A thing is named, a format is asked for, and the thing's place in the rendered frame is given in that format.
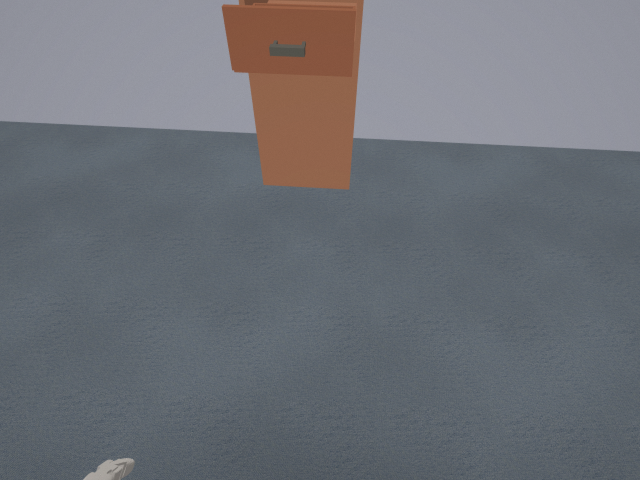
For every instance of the handle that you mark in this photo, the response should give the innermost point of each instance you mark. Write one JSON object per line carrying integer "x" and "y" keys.
{"x": 287, "y": 49}

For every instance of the left robot hand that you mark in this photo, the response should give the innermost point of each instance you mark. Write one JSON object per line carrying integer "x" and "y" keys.
{"x": 112, "y": 470}

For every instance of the drawer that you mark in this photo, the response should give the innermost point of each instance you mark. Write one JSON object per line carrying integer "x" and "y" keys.
{"x": 328, "y": 30}

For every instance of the cabinet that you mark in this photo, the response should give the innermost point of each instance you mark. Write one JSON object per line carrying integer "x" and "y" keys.
{"x": 305, "y": 123}

